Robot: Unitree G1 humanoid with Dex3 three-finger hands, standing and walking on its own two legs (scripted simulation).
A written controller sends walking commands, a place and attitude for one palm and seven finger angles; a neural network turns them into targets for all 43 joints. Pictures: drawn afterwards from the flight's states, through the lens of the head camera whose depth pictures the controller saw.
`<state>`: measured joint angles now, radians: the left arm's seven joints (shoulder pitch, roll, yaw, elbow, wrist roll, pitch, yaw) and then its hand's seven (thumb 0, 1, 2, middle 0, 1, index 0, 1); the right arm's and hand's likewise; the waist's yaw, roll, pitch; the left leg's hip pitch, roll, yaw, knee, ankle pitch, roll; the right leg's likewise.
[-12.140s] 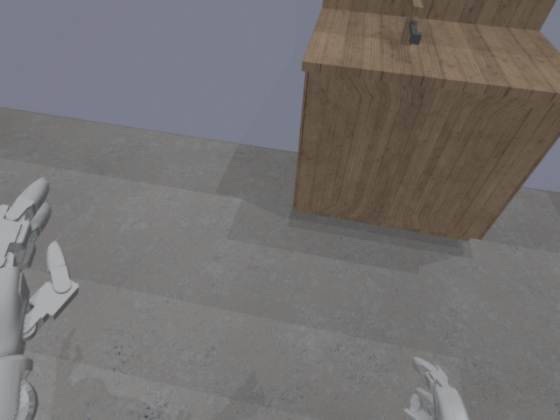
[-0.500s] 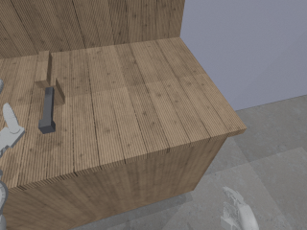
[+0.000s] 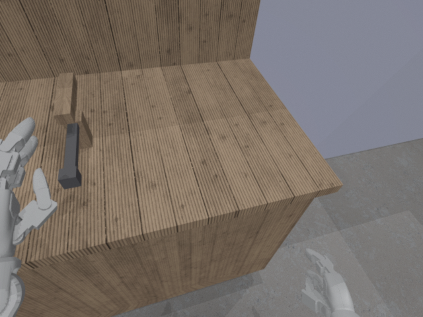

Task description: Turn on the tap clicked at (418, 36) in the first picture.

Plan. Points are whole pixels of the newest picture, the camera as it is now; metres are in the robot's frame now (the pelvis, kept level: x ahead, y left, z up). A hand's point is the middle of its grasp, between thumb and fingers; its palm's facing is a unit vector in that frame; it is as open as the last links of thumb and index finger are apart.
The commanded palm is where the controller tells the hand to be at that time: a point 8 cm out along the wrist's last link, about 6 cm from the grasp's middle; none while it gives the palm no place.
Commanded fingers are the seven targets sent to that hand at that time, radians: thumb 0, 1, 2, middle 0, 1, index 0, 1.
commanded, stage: come to a stop and stand still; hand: left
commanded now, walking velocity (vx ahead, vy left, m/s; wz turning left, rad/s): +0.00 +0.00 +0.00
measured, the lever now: (70, 177) +0.31 +0.28 +0.09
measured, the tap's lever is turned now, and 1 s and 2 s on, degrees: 0 0 0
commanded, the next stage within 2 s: look again from close up in 0.06 s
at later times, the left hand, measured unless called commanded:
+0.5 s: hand (44, 217) +0.21 +0.25 +0.15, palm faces +0.39 -0.85 -0.34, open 7.4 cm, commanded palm +0.14 +0.28 +0.18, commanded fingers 0.00 0.90 0.90 -0.20 -0.30 -0.20 -0.30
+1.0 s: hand (44, 221) +0.20 +0.25 +0.15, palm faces +0.43 -0.83 -0.35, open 7.4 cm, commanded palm +0.14 +0.27 +0.18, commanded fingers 0.00 0.90 0.90 -0.20 -0.30 -0.20 -0.30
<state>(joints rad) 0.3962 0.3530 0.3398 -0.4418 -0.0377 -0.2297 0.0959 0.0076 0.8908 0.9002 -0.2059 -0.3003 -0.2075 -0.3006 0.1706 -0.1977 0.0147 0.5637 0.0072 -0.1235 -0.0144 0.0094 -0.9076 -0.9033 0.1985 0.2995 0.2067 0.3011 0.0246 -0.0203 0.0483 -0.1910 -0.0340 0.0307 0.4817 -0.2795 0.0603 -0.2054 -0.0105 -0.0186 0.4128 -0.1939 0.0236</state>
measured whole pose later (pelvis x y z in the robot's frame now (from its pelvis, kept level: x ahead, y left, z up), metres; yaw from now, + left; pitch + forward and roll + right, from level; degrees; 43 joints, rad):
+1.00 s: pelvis -0.01 -0.02 +0.00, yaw +2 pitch -1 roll -1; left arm 0.38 0.38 0.36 -0.39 -0.05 -0.24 0.09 0.01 0.88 0.90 -0.21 -0.30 -0.22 -0.30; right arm 0.23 -0.19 0.02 0.60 0.01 -0.15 -0.03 0.01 -0.91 -0.90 0.20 0.30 0.21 0.30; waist 0.05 -0.04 0.07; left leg -0.21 -0.03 0.00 0.50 -0.27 0.04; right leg -0.23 -0.01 -0.05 0.46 -0.21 0.00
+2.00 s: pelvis -0.01 -0.01 +0.00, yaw +3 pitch -1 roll -1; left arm 0.30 0.45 0.34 -0.44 -0.02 -0.20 0.09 0.01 0.89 0.90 -0.21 -0.30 -0.21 -0.30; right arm 0.25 -0.21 0.05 0.53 0.01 -0.11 -0.07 0.01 -0.91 -0.90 0.20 0.30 0.21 0.30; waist 0.05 -0.03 0.07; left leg -0.21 -0.04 -0.02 0.49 -0.26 0.05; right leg -0.21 0.00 -0.04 0.43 -0.19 0.01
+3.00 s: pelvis +0.01 -0.06 -0.02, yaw +5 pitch +2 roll +1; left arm 0.46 0.30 0.34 -0.44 -0.23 -0.01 0.03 0.01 0.90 0.90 -0.20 -0.30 -0.20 -0.30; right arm 0.23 -0.27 -0.01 0.66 0.05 -0.23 -0.10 0.01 -0.91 -0.90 0.20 0.30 0.20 0.30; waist 0.08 0.04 -0.07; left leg -0.35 -0.01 -0.06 0.70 -0.38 -0.02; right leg -0.37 0.02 -0.09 0.71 -0.37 -0.06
